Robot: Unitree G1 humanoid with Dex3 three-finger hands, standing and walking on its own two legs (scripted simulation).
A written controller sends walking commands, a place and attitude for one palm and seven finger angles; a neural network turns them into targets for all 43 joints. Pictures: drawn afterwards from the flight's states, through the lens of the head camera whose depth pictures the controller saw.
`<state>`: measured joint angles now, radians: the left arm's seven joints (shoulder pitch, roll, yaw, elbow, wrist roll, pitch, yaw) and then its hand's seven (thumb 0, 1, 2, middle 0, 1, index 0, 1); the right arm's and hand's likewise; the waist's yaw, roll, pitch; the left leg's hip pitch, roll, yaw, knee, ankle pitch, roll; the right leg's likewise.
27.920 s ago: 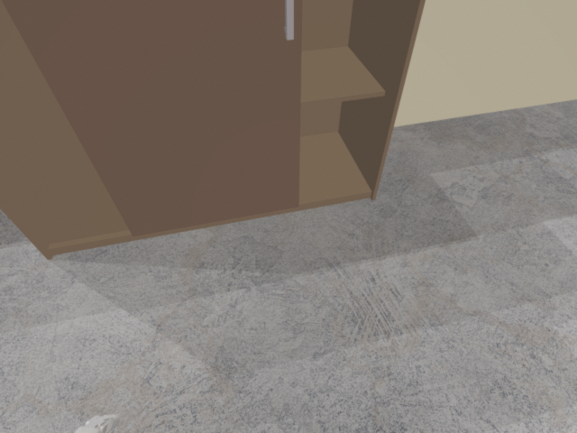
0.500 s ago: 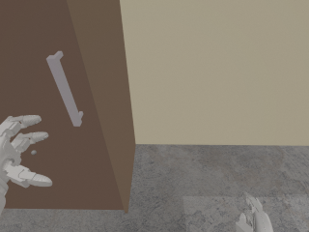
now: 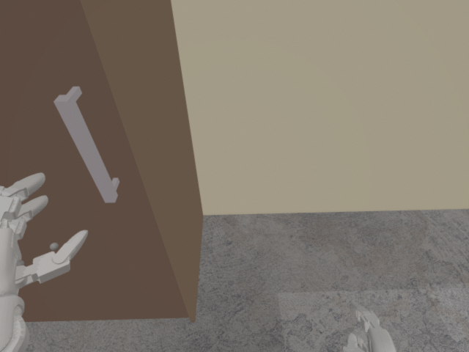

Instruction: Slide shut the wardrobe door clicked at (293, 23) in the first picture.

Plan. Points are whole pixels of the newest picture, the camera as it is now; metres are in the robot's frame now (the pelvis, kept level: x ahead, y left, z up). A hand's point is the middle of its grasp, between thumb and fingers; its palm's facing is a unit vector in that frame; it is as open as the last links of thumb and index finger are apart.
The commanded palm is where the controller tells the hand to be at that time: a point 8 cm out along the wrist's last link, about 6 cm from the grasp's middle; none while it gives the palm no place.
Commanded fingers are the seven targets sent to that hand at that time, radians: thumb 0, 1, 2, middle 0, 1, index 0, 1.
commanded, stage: draw the hand back to the body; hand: left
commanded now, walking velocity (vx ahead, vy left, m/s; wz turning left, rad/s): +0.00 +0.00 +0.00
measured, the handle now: (94, 149) +0.38 +0.31 +0.16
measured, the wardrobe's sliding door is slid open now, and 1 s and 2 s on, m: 0.00 0.00 0.00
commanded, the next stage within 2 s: step back with the hand held close in 0.54 s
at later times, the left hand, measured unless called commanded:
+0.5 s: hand (63, 257) +0.18 +0.25 +0.15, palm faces +0.48 -0.81 -0.35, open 7.5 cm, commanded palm +0.13 +0.29 +0.17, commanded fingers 0.00 0.90 0.90 -0.20 -0.30 -0.20 -0.30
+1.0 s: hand (51, 263) +0.17 +0.27 +0.14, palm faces +0.40 -0.79 -0.47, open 7.4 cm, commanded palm +0.12 +0.31 +0.17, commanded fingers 0.00 0.90 0.90 -0.20 -0.30 -0.20 -0.30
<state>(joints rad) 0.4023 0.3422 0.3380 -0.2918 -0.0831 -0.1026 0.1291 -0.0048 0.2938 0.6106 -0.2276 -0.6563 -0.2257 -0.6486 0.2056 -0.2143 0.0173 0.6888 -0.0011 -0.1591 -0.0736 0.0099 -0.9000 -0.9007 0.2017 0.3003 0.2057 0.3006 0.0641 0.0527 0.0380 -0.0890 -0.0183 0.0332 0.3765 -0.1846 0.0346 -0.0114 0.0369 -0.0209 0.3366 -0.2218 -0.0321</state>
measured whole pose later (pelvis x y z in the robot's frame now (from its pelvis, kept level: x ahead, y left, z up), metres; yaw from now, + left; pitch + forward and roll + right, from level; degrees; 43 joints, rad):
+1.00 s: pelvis -0.02 +0.01 -0.01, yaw +0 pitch +0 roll -1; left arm 0.54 0.41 0.36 -0.46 -0.05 -0.13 0.15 0.01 0.89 0.90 -0.21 -0.31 -0.21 -0.30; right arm 0.19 -0.25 -0.01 0.58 0.01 -0.02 -0.10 0.01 -0.90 -0.90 0.20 0.30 0.20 0.30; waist 0.01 0.04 -0.01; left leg -0.33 -0.01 0.03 0.56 -0.22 0.05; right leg -0.25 0.04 -0.03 0.51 -0.26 -0.02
